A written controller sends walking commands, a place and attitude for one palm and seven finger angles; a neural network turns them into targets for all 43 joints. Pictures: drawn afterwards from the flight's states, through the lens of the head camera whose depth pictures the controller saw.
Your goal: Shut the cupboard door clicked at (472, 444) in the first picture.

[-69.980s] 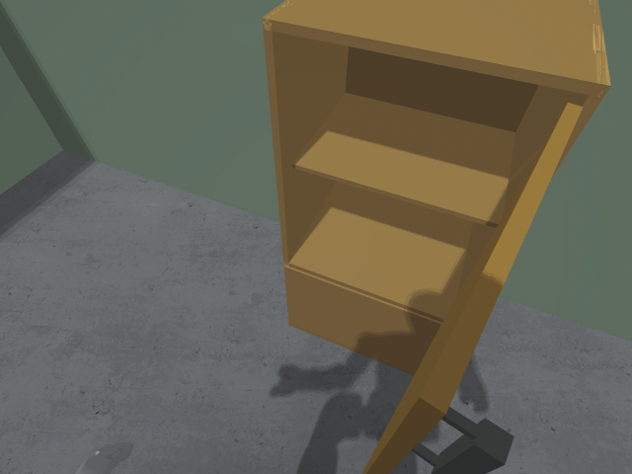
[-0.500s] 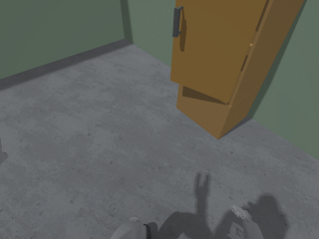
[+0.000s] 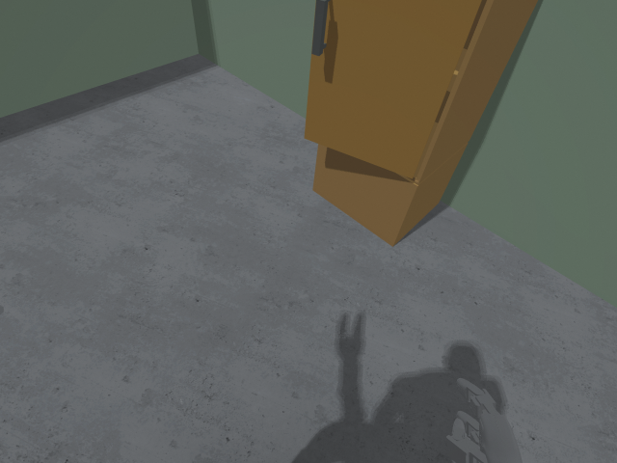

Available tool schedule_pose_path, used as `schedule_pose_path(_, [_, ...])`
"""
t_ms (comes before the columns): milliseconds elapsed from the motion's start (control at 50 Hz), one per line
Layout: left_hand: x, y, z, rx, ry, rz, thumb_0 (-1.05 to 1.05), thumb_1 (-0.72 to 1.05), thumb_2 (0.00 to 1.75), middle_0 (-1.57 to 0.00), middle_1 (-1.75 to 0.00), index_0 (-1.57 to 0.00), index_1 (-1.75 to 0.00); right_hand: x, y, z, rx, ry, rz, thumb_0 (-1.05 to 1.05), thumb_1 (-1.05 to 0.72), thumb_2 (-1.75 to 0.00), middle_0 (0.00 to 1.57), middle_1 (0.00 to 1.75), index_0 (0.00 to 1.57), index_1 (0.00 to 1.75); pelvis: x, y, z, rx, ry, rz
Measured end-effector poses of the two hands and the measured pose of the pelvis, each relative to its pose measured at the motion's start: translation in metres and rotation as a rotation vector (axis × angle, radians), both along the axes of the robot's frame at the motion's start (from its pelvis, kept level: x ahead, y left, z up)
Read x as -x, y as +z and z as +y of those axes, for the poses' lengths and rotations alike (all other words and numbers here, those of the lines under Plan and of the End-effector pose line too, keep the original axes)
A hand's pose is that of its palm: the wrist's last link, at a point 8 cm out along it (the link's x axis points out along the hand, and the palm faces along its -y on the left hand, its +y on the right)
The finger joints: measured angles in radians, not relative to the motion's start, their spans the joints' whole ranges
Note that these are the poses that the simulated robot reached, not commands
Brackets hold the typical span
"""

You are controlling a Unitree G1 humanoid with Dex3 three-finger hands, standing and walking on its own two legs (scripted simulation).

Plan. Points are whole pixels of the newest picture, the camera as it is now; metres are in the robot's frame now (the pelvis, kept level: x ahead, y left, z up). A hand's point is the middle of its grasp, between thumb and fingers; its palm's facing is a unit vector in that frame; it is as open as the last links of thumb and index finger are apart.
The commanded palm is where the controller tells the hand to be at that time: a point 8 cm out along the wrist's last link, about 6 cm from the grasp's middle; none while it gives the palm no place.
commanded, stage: stop stepping back and stand still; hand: left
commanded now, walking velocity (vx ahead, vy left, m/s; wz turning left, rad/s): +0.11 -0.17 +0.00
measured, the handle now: (322, 25) +1.22 -0.01 +0.05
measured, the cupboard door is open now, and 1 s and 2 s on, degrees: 16 16 16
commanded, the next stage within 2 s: let the arm hang, fingers relaxed in 0.20 s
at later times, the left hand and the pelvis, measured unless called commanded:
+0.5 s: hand (172, 433) +0.18 +0.18 -0.09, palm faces -0.05 -0.95 -0.32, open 7.4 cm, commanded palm none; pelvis +0.00 -0.01 -0.01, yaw +1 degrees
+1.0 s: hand out of the picture -0.02 +0.20 -0.16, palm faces +0.01 -0.97 -0.26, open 7.3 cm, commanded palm none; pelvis -0.01 +0.00 +0.01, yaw +0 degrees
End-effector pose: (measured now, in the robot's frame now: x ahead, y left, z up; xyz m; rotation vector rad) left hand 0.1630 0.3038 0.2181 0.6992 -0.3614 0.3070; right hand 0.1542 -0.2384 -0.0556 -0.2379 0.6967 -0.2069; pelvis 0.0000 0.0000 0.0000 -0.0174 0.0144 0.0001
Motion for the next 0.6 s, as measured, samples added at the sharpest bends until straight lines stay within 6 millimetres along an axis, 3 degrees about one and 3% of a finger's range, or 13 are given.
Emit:
schedule_pose_path(60, [0.009,-0.012,0.019,0.049,0.101,0.041,0.01,0.88,0.90,-0.21,-0.30,-0.21,-0.31,0.015,-0.016,0.008,-0.027,-0.010,0.060,0.01,-0.90,-0.90,0.20,0.30,0.20,0.30,0.000,0.000,0.006,0.002,-0.006,0.001])
schedule_pose_path(120, [0.012,-0.038,0.026,0.150,0.188,0.104,0.01,0.89,0.90,-0.21,-0.30,-0.21,-0.30,0.029,-0.032,0.015,-0.054,-0.009,0.124,0.01,-0.90,-0.90,0.20,0.30,0.20,0.30,-0.001,-0.001,0.007,-0.001,-0.009,-0.002])
schedule_pose_path(220, [0.002,-0.067,0.000,0.304,0.179,0.136,0.02,0.89,0.90,-0.20,-0.30,-0.21,-0.30,0.040,-0.044,0.020,-0.071,0.026,0.206,0.01,-0.90,-0.90,0.21,0.30,0.20,0.30,-0.001,-0.001,-0.001,0.001,0.009,-0.015])
schedule_pose_path(320, [-0.017,-0.055,-0.029,0.245,0.047,0.090,0.02,0.89,0.90,-0.21,-0.30,-0.21,-0.30,0.028,-0.042,0.012,-0.081,0.044,0.176,0.01,-0.90,-0.90,0.21,0.30,0.20,0.30,-0.003,-0.003,-0.012,0.000,0.014,0.001])
schedule_pose_path(360, [-0.033,-0.088,-0.033,0.248,0.024,0.243,0.01,0.89,0.90,-0.20,-0.30,-0.20,-0.30,0.022,-0.050,0.002,-0.091,0.062,0.174,0.01,-0.90,-0.90,0.21,0.30,0.20,0.30,-0.003,-0.007,-0.011,-0.002,0.017,0.014])
schedule_pose_path(400, [-0.042,-0.144,-0.038,0.315,0.047,0.491,0.01,0.89,0.90,-0.20,-0.30,-0.20,-0.30,0.019,-0.059,-0.009,-0.095,0.050,0.183,0.01,-0.90,-0.90,0.21,0.30,0.20,0.30,-0.002,-0.010,-0.008,-0.007,0.014,0.020])
schedule_pose_path(440, [-0.036,-0.205,-0.049,0.385,0.077,0.752,0.00,0.90,0.90,-0.20,-0.30,-0.20,-0.30,0.021,-0.066,-0.018,-0.096,0.025,0.197,0.01,-0.90,-0.90,0.21,0.30,0.20,0.30,-0.002,-0.012,-0.006,-0.014,0.011,0.018])
schedule_pose_path(520, [0.010,-0.300,-0.084,0.519,0.108,1.155,0.01,0.90,0.90,-0.20,-0.30,-0.20,-0.30,0.044,-0.068,-0.031,-0.063,-0.008,0.281,0.00,-0.91,-0.90,0.20,0.30,0.20,0.30,0.002,-0.012,-0.008,-0.028,0.018,-0.005])
schedule_pose_path(600, [0.073,-0.352,-0.115,0.676,0.154,1.395,0.01,0.91,0.90,-0.20,-0.30,-0.20,-0.30,0.083,-0.063,-0.034,-0.019,-0.019,0.438,0.00,-0.91,-0.90,0.20,0.30,0.20,0.29,0.006,-0.007,-0.013,-0.029,0.025,-0.021])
